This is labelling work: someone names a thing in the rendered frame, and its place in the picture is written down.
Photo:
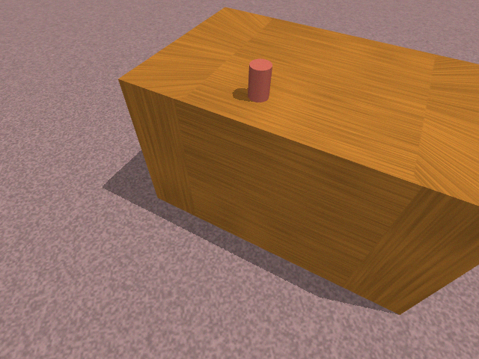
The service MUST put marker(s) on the can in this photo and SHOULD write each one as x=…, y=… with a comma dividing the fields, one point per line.
x=259, y=79

